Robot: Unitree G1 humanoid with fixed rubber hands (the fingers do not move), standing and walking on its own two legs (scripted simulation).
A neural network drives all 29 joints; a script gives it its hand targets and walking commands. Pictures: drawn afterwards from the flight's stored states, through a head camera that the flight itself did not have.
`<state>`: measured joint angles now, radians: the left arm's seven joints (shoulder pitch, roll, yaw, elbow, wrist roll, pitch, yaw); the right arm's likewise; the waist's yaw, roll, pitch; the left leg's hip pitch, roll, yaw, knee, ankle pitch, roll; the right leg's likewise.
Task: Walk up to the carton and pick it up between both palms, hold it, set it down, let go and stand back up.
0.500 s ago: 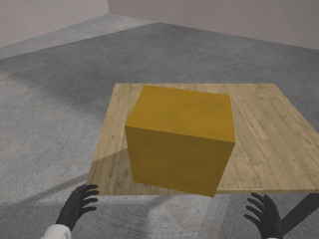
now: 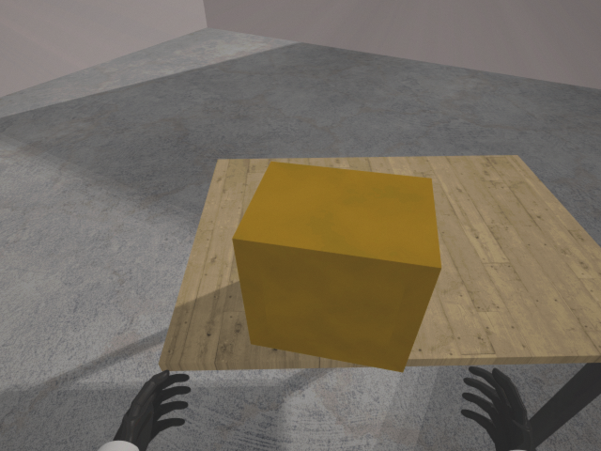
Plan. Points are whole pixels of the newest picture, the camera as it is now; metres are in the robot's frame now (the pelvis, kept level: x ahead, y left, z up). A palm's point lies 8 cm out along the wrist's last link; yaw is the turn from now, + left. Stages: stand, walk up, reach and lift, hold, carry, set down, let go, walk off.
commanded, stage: set down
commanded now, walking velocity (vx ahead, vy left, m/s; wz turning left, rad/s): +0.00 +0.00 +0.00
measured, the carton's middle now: (336, 265) +0.44 -0.04 +0.00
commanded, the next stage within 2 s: let go in 0.72 s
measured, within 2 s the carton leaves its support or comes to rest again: neither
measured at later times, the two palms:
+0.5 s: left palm (148, 448) +0.18 +0.23 -0.05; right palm out of the picture +0.16 -0.23 -0.04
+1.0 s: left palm (164, 450) +0.18 +0.21 -0.07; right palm out of the picture +0.16 -0.24 -0.06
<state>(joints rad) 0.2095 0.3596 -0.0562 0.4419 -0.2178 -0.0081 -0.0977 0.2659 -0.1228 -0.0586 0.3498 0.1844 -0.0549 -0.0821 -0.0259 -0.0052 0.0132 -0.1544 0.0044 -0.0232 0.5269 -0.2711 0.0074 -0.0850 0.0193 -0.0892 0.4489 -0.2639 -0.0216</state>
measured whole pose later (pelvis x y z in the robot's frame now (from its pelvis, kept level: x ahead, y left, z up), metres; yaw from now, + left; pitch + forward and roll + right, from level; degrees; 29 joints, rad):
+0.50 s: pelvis +0.00 +0.00 +0.00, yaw +0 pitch -6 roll -1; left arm 0.21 0.30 -0.06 0.47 -0.14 0.07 -0.04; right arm 0.27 -0.13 -0.06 0.44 0.10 -0.05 -0.03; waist -0.03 0.00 0.02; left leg -0.15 0.01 -0.02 0.53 -0.27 0.00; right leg -0.09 0.02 -0.09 0.45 -0.27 -0.02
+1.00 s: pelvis +0.01 -0.01 +0.00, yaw +0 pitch -5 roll -1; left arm 0.21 0.25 -0.06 0.50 -0.08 0.13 -0.01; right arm 0.26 -0.16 -0.06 0.56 0.07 -0.09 0.01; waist -0.03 0.00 0.02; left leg -0.15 0.02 -0.02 0.53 -0.29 0.00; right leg -0.09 0.03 -0.09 0.45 -0.28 -0.03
